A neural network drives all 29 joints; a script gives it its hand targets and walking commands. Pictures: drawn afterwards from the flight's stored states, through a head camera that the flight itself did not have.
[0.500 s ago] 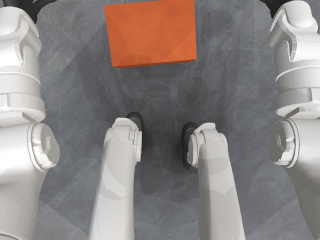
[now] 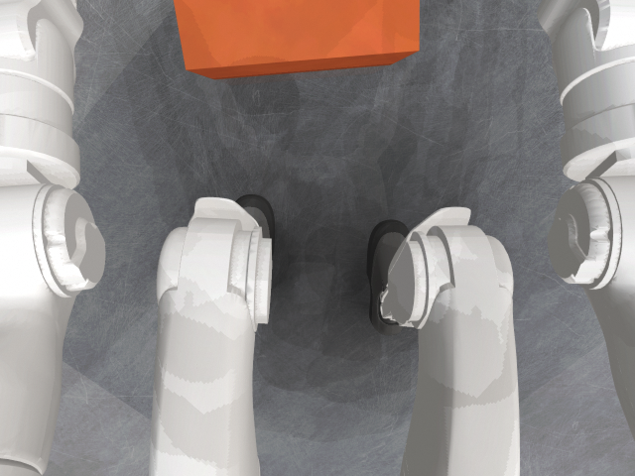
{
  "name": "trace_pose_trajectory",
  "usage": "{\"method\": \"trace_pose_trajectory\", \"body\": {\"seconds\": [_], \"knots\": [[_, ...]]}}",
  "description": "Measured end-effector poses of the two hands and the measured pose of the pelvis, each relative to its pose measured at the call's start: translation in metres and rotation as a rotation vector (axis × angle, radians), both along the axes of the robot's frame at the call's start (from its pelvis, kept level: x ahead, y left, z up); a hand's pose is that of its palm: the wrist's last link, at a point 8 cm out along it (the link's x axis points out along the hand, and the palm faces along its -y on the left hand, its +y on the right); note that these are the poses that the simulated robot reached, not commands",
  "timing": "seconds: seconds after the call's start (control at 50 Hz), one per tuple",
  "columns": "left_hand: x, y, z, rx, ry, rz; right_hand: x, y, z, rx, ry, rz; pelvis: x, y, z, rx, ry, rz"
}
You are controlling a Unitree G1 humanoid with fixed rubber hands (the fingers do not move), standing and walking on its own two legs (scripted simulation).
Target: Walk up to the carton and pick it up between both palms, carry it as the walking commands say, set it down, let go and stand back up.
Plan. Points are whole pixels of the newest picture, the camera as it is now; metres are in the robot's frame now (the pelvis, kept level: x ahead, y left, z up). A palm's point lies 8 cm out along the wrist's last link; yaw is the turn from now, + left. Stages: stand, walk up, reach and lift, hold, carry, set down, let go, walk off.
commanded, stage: reach and lift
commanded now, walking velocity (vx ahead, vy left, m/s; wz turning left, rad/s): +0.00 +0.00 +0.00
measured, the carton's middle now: out of the picture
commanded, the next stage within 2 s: none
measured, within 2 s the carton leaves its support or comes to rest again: neither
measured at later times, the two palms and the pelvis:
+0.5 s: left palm out of the picture +0.53 +0.26 -0.25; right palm out of the picture +0.56 -0.17 -0.25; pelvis +0.01 +0.00 -0.05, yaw -2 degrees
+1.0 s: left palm out of the picture +0.53 +0.24 -0.25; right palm out of the picture +0.56 -0.15 -0.24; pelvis +0.00 +0.01 -0.05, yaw -2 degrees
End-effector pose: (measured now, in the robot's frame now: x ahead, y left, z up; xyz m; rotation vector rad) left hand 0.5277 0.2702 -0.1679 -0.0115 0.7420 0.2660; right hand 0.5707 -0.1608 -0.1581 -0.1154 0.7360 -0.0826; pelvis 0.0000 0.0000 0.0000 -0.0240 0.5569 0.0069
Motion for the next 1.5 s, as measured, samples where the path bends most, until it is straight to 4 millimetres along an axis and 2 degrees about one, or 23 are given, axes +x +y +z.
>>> {"method": "trace_pose_trajectory", "body": {"seconds": [0.26,0.38,0.48,0.66,0.94,1.26,1.5], "knots": [[-0.005,-0.012,-0.072,0.024,0.077,-0.032,-0.011,-0.004,-0.072,0.035,0.039,-0.013,0.002,0.007,-0.04,0.009,0.014,-0.032],[0.0,-0.015,-0.084,0.008,0.072,-0.01,-0.017,-0.008,-0.092,0.016,0.064,0.001,0.01,0.006,-0.05,0.017,0.013,-0.039],[0.003,-0.01,-0.083,0.02,0.052,-0.001,-0.012,-0.008,-0.091,0.02,0.039,0.006,0.012,0.004,-0.053,0.017,0.011,-0.046],[-0.007,-0.007,-0.082,0.021,0.069,-0.004,-0.013,-0.002,-0.088,0.027,0.04,0.014,0.007,0.003,-0.054,0.023,0.004,-0.042],[0.002,-0.028,-0.081,-0.001,0.069,-0.035,-0.013,0.006,-0.083,0.032,0.046,0.015,0.003,0.006,-0.05,0.017,0.016,-0.042],[0.003,-0.032,-0.081,0.02,0.075,-0.041,-0.013,0.047,-0.092,0.078,0.044,0.078,0.005,0.006,-0.045,0.021,0.031,-0.034],[0.005,-0.041,-0.081,0.014,0.08,-0.054,-0.015,0.04,-0.09,0.051,0.049,0.056,0.004,0.008,-0.044,0.019,0.028,-0.036]]}}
